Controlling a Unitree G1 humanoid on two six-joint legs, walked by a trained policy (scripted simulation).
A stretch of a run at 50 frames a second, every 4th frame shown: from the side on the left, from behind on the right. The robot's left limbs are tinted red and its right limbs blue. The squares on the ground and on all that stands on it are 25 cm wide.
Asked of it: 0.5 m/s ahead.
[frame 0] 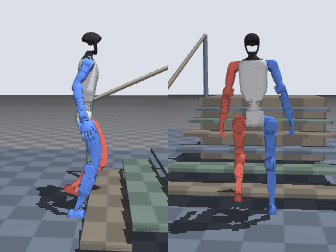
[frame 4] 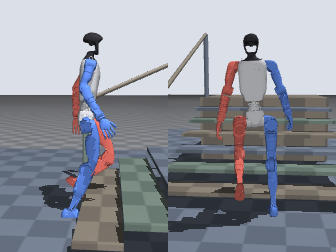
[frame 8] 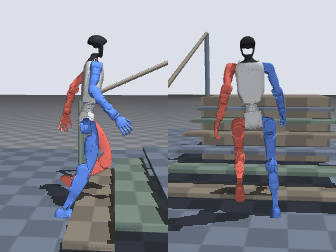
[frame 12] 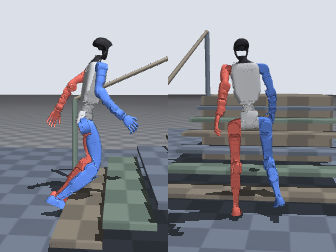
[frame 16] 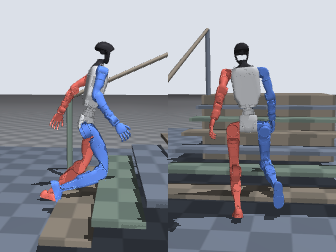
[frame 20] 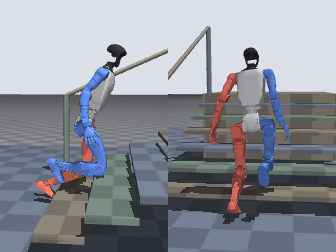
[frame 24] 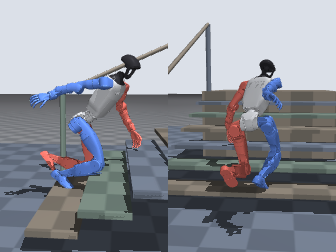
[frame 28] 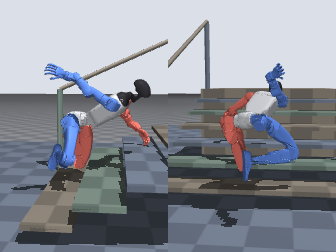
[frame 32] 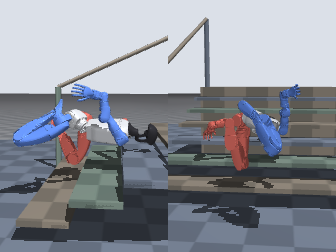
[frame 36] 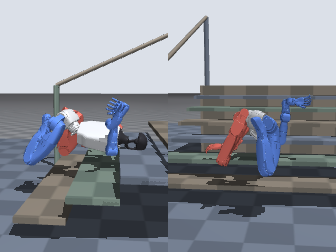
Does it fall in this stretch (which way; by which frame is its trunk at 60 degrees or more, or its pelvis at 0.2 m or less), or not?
yes: goes over forward; its trunk at 60 degrees or more by frame 28
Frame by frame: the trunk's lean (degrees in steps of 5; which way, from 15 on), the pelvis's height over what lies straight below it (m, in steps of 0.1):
0: 5, 0.8
4: 5, 0.7
8: 10, 0.6
12: 15 forward and to its left, 0.6
16: 15 forward and to its left, 0.6
20: 20 forward, 0.6
24: 35 forward and to its right, 0.5
28: 60 forward and to its right, 0.5
32: 95 forward, 0.4
36: 100 forward, 0.4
